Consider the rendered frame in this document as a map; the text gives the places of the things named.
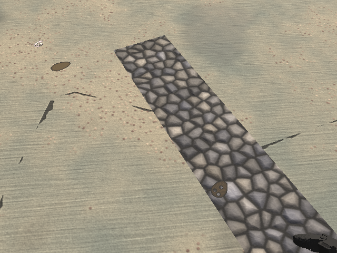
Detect robot right hand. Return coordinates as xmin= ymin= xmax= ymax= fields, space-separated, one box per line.
xmin=293 ymin=233 xmax=337 ymax=253

